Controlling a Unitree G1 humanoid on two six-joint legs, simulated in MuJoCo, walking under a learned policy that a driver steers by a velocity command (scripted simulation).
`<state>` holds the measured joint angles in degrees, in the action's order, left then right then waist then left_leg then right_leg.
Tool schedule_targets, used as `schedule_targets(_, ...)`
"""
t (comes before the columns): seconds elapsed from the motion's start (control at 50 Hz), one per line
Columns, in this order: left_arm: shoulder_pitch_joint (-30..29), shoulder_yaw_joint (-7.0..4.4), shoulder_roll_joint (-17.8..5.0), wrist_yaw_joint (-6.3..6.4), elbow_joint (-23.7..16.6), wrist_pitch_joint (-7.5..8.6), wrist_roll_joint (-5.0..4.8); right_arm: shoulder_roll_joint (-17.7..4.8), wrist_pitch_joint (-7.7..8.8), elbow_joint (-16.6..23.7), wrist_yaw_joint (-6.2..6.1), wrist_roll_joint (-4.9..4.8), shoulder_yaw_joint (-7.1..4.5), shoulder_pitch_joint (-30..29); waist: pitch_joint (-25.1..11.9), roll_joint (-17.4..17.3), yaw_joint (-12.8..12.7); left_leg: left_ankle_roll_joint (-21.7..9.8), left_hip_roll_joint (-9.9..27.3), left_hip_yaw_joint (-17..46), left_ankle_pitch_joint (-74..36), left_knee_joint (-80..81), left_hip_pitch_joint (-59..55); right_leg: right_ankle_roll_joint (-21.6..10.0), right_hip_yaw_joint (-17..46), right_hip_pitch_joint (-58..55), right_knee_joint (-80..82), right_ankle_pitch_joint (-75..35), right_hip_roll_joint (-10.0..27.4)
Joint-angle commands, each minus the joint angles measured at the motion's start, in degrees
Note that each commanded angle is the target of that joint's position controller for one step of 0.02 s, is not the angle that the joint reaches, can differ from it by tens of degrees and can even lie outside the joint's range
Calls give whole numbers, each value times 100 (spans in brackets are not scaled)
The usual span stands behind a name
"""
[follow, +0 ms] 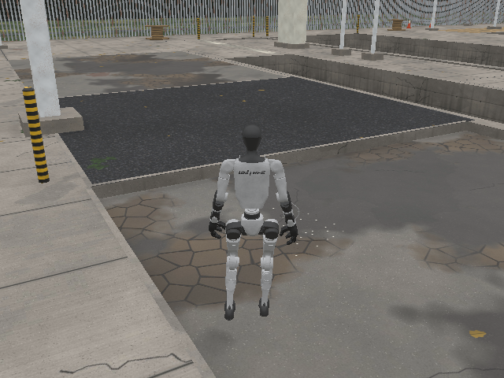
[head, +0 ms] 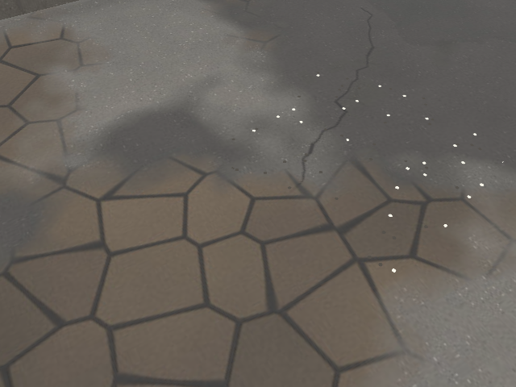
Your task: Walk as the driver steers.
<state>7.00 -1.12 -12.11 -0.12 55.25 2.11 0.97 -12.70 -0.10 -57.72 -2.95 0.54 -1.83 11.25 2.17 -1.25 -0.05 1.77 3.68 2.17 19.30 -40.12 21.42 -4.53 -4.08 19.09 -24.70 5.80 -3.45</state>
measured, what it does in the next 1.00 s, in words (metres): walks ahead: left foot, then left foot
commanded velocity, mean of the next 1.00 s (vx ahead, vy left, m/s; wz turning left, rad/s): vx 0.14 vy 0.00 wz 0.00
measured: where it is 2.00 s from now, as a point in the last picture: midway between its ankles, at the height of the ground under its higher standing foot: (272, 320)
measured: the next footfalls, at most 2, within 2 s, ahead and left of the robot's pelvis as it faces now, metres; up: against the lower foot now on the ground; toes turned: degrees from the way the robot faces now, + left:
left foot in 0.04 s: +0.08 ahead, +0.14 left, +0.00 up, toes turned +0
left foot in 0.84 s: +0.15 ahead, +0.15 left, +0.00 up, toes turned +2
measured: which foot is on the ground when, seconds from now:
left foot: up 0.00-0.02, down 0.04-0.66, up 0.68-0.82, down 0.84-1.00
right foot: down 0.00-0.84, up 0.86-1.00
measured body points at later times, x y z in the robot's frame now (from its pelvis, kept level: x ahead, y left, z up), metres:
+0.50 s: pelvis +0.07 +0.02 +0.00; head +0.08 +0.02 +0.45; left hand +0.15 +0.27 -0.14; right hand +0.10 -0.23 -0.15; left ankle +0.04 +0.14 -0.73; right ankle +0.08 -0.08 -0.73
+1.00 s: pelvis +0.17 +0.06 +0.01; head +0.18 +0.08 +0.46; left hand +0.28 +0.32 -0.13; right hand +0.13 -0.19 -0.13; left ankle +0.11 +0.15 -0.73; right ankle +0.17 -0.08 -0.66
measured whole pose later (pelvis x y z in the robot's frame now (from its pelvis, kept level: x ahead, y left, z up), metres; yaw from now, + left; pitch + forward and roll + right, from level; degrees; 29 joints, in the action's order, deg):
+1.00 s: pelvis +0.17 +0.06 +0.01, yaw +0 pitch +1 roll -1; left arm 9.8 -3.1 -15.2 -0.7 57.8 5.2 -2.0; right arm -11.2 6.2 -62.1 0.3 -0.2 -2.3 23.7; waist -1.1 1.6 2.0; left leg -2.4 -0.9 -2.5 16.6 -20.7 5.2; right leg -3.7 -1.1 29.7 -61.0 16.3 2.5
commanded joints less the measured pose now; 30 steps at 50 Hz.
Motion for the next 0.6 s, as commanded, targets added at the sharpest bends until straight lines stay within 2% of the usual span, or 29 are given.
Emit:
schedule_targets(0.02, -510, -90, -672, 90, -343, 7, -103, -347, -89, -120, 29, 105, -75, 872, -448, 621, 403, -143, -120, -213, -799, 808, -1660, -409, 1253, 936, 1370, 2601, 1222)
schedule_targets(0.04, -321, -53, -579, 84, -245, -9, -98, -392, -87, -60, 31, 145, -63, 784, -190, 478, 371, -251, 29, -25, -818, 1254, -1587, -149, 1209, 990, 1323, 2932, 1093)
schedule_targets(0.06, -194, -56, -599, 81, -202, -20, -76, -563, -71, 13, 13, 133, -66, 698, 56, 234, 236, -387, 295, 255, -589, 1677, -1341, 42, 1081, 916, 1018, 2736, 914)
schedule_targets(0.08, 65, -91, -601, 115, -214, -60, -97, -946, -40, -86, 13, 31, -165, 481, 250, -670, -116, -528, 187, 259, 561, 1830, -383, 174, 609, 315, 846, 2101, 524)
schedule_targets(0.1, 26, -94, -686, 154, -156, -75, -36, -687, 30, -62, 31, 13, -125, 337, 288, -688, -46, -474, 91, 237, 934, 2082, 45, 232, 539, -259, 520, 1626, 482)
schedule_targets(0.12, 85, -108, -691, 168, -138, -82, -42, -526, 93, -95, 34, 39, -86, 296, 189, -668, -96, -373, 103, 230, 840, 2178, 106, 195, 508, -514, 380, 1334, 478)
schedule_targets(0.18, 227, -94, -609, 177, 4, -91, -45, -448, 218, -120, 48, -13, -82, 272, -45, -270, -81, -245, 30, 127, -180, 1950, -375, 71, 502, -539, 273, 876, 514)
schedule_targets(0.3, 174, -88, -600, 136, 109, -78, -104, -492, 214, -225, 61, -35, -72, 482, -403, 24, 30, -306, -25, 15, -1430, 1632, -903, 55, 458, -739, 28, -277, 533)
schedule_targets(0.54, 211, -103, -679, 181, 322, -186, -134, -429, 106, -295, 44, -35, -50, 506, -289, 103, 9, -263, -120, -119, -1702, 1586, -988, 41, 509, -926, -106, -782, 580)
schedule_targets(0.56, 320, -90, -612, 178, 408, -192, -134, -355, 95, -377, 45, -38, -39, 644, -416, 107, 21, -271, -181, -194, -1113, 1621, -1059, 32, 450, -980, -77, -155, 521)
schedule_targets(0.6, 366, -157, -755, 182, 461, -214, -205, -404, 78, -379, 36, -96, -73, 626, -80, 148, -24, -424, -355, -330, 738, 1420, -661, -111, 500, -686, -24, 2209, 454)
Keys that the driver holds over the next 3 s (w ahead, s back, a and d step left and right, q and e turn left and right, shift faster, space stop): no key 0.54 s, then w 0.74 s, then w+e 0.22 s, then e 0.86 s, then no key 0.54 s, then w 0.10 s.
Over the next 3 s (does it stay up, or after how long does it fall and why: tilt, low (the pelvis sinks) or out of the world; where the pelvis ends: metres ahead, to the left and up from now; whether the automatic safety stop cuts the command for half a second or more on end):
stays up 0.68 -0.02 0.00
